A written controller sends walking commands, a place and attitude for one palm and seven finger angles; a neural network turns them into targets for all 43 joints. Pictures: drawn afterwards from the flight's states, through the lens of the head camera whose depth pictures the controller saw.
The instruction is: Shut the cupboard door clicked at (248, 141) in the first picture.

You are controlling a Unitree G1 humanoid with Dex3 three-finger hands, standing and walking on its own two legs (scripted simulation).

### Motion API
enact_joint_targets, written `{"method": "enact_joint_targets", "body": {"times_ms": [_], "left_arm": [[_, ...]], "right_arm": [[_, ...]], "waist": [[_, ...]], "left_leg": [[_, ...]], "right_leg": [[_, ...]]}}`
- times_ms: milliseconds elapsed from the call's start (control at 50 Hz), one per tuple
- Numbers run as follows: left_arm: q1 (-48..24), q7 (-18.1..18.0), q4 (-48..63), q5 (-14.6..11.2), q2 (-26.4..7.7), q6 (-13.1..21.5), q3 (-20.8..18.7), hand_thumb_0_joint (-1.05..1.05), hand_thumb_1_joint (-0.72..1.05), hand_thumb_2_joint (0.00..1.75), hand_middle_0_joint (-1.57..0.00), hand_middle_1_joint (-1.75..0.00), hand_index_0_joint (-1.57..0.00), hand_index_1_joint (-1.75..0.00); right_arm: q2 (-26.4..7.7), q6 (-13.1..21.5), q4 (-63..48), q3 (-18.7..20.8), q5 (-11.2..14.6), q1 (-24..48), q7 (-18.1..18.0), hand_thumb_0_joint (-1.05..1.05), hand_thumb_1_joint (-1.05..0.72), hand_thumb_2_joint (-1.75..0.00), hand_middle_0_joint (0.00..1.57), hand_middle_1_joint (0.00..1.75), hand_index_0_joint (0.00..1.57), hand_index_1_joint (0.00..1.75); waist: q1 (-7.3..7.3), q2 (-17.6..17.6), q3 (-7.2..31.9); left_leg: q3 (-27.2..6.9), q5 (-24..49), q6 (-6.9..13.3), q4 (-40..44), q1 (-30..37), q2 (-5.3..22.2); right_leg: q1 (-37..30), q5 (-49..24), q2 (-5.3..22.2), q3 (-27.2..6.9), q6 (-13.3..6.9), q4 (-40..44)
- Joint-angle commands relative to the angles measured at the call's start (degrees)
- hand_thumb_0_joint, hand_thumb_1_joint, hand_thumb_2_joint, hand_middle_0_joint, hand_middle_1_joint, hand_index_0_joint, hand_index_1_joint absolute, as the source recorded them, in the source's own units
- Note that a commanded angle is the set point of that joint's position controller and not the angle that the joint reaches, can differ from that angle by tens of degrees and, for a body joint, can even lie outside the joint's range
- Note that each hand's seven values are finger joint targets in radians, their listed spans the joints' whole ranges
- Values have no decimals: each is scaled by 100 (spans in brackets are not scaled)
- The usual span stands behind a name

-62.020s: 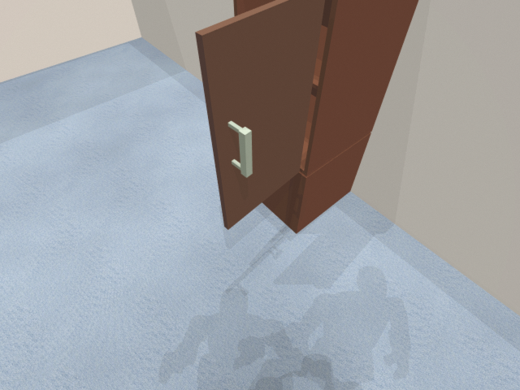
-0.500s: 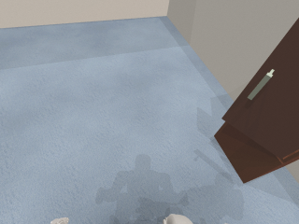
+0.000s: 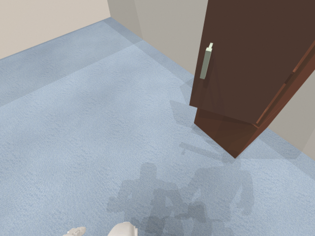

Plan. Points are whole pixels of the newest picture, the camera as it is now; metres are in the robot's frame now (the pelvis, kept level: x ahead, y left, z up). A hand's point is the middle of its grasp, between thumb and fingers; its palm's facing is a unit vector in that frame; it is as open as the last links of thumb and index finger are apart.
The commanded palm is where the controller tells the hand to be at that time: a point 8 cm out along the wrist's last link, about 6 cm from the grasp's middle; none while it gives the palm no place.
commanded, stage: turn to face it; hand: left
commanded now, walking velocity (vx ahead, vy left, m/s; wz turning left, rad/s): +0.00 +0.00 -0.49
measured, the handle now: (206, 61) +0.74 -0.17 -0.02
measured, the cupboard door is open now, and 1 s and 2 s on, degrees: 28 28 28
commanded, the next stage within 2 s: take the last steps up to it in 0.42 s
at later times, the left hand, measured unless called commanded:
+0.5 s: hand (97, 225) +0.17 +0.19 -0.17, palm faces -0.22 -0.94 -0.24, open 7.4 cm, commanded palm none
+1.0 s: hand (115, 204) +0.22 +0.15 -0.18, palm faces -0.35 -0.93 -0.14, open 7.4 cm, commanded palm none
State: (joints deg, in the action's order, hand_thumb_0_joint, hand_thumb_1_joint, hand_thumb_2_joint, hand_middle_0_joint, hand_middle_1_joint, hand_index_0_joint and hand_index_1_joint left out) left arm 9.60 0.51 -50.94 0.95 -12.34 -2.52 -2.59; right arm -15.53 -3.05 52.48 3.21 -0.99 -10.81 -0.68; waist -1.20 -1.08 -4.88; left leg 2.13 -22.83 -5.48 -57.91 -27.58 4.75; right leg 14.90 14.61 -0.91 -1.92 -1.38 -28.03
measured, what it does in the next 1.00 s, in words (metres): walks ahead, turning right: left foot, then right foot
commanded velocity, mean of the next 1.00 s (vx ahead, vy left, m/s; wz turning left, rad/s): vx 0.14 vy -0.05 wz -0.24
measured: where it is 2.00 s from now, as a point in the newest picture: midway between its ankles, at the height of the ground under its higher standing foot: (186, 230)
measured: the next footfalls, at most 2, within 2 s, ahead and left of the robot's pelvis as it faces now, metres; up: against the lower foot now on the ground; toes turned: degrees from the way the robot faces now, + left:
left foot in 0.16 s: +0.07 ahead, +0.14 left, +0.00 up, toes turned -2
right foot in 0.50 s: +0.02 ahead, -0.11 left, +0.00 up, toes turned -17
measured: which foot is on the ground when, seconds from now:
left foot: up 0.00-0.14, down 0.16-0.50, up 0.52-0.80, down 0.82-1.00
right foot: down 0.00-0.16, up 0.18-0.48, down 0.50-0.82, up 0.84-1.00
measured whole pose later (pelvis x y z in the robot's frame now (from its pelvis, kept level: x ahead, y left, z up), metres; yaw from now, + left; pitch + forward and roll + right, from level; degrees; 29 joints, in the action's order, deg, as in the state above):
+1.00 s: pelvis +0.11 -0.01 +0.01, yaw -21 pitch +0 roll -2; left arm 12.7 2.4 -58.4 1.6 -13.2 -2.3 -4.1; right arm -9.6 3.2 58.6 0.6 -2.2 -22.0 -1.6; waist -1.7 2.9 -1.4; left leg 9.2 -16.5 0.3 -23.9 -7.7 4.5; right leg 28.7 16.8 1.9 1.1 -0.2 -60.5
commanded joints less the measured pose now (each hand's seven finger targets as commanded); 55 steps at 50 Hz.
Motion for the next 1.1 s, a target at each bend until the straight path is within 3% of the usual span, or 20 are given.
{"method": "enact_joint_targets", "body": {"times_ms": [0,100,140,160,240,380,440,480,500,520,600,680,740,760,780,800,820,880,920,1080], "left_arm": [[121,-74,342,54,-1309,114,-383,0,90,90,-20,-30,-20,-30],[-216,-83,371,-13,-1136,43,-383,0,90,90,-20,-30,-20,-30],[122,-5,537,-61,-615,1,-274,0,90,90,-20,-30,-20,-30],[-98,9,575,8,-788,-4,-273,0,90,90,-20,-30,-20,-30],[57,94,274,8,-618,-60,-307,0,90,90,-20,-30,-20,-30],[-217,82,275,2,-411,-3,-152,0,90,90,-20,-30,-20,-30],[453,50,43,21,-601,61,-211,0,90,90,-20,-30,-20,-30],[880,-65,-134,80,-1495,169,-356,0,90,90,-20,-30,-20,-30],[1012,-105,-144,32,-1492,179,-324,0,90,90,-20,-30,-20,-30],[796,-144,-174,62,-1361,200,-356,0,90,90,-20,-30,-20,-30],[194,-118,-52,52,-941,231,-243,0,90,90,-20,-30,-20,-30],[312,-47,-206,84,-1047,298,-283,0,90,90,-20,-30,-20,-30],[187,0,-278,27,-958,289,-296,0,90,90,-20,-30,-20,-30],[122,21,-281,4,-796,268,-259,0,90,90,-20,-30,-20,-30],[245,76,-162,-34,-364,242,-180,0,90,90,-20,-30,-20,-30],[9,103,73,-11,-281,260,-135,0,90,90,-20,-30,-20,-30],[-377,124,127,107,-521,234,-193,0,90,90,-20,-30,-20,-30],[-88,223,-166,120,-434,250,-234,0,90,90,-20,-30,-20,-30],[62,221,-280,81,-268,198,-185,0,90,90,-20,-30,-20,-30],[-516,187,-236,48,-69,243,-38,0,90,90,-20,-30,-20,-30]], "right_arm": [[-387,166,-511,68,35,160,-48,0,-90,-90,20,30,20,30],[-468,314,-270,48,73,-655,-131,0,-90,-90,20,30,20,30],[-1354,341,-386,178,-56,-723,-157,0,-90,-90,20,30,20,30],[-1299,337,-437,146,-77,-671,-182,0,-90,-90,20,30,20,30],[-768,355,-492,23,-96,-153,-206,0,-90,-90,20,30,20,30],[-883,284,-100,146,-77,-606,-139,0,-90,-90,20,30,20,30],[-860,246,-84,190,-1,-360,-113,0,-90,-90,20,30,20,30],[-207,232,-335,51,65,-135,-59,0,-90,-90,20,30,20,30],[-280,160,-378,20,63,156,-113,0,-90,-90,20,30,20,30],[-242,148,-272,31,49,20,-147,0,-90,-90,20,30,20,30],[-240,210,-5,31,-42,-181,-7,0,-90,-90,20,30,20,30],[-133,316,-59,25,-60,-105,69,0,-90,-90,20,30,20,30],[-105,450,161,-10,-70,-823,11,0,-90,-90,20,30,20,30],[-238,501,339,20,-74,-1305,-18,0,-90,-90,20,30,20,30],[-752,554,469,126,-157,-1763,-71,0,-90,-90,20,30,20,30],[-1235,551,475,207,-204,-2205,-148,0,-90,-90,20,30,20,30],[-1162,554,520,188,-171,-2132,-181,0,-90,-90,20,30,20,30],[-555,656,344,-10,-120,-1350,-183,0,-90,-90,20,30,20,30],[-425,706,442,-43,-100,-1442,-192,0,-90,-90,20,30,20,30],[-321,627,814,33,-108,-1812,-102,0,-90,-90,20,30,20,30]], "waist": [[227,1003,757],[-185,750,963],[-83,-1710,939],[-160,-1180,733],[164,-936,615],[-110,-1172,721],[243,-714,819],[453,1655,752],[585,1174,708],[402,1760,758],[122,1094,578],[176,973,222],[-144,791,311],[-364,340,400],[-468,-1166,446],[-650,-1740,340],[-630,-1130,105],[-107,-678,-156],[-37,-713,0],[-211,-824,-129]], "left_leg": [[-25,-87,13,829,-21,-121],[-31,1242,166,3448,1957,-173],[-2245,2014,1206,4278,2504,2136],[-2356,2339,1550,4216,2036,2322],[-583,3655,1275,3817,2048,1297],[-160,4146,1277,3398,2319,1363],[186,2949,824,2723,1657,1090],[749,-1176,211,798,-286,-129],[5,-1356,262,80,-278,-92],[-120,-1248,249,-450,-644,-86],[86,-253,176,-203,-199,32],[284,-195,252,1272,266,-41],[545,632,299,2759,1560,-235],[310,662,339,3312,2440,-104],[-1400,-376,723,4080,3097,1059],[-3172,-1187,1332,4854,3106,2378],[-3231,-1093,1436,5043,2639,2490],[-1488,844,1158,4837,2139,1752],[-612,2034,1123,4675,2270,1485],[268,2676,1152,4458,2244,1311]], "right_leg": [[-714,-1878,1288,-1558,-988,766],[200,-1653,820,-1487,-410,-77],[1613,2007,-294,-96,218,-2181],[1596,2068,-63,-239,236,-3107],[1501,1238,155,44,413,-3630],[561,1076,40,642,279,-1409],[-744,-617,124,572,138,343],[-1744,-3133,2210,-1784,-853,931],[-1314,-3597,2310,-1754,-1218,863],[-1446,-3146,2091,-1903,-1324,936],[-774,-870,1383,-817,-1032,1209],[-369,727,1365,-1075,-1109,1537],[103,1013,1017,-870,-851,1036],[745,1343,770,-653,-645,368],[1756,1485,86,-131,-285,-1025],[2513,1983,-189,342,-82,-2481],[2685,1612,161,-151,-101,-3317],[2429,438,493,-95,52,-3806],[2201,151,474,36,135,-3510],[1414,-290,431,723,100,-1322]]}}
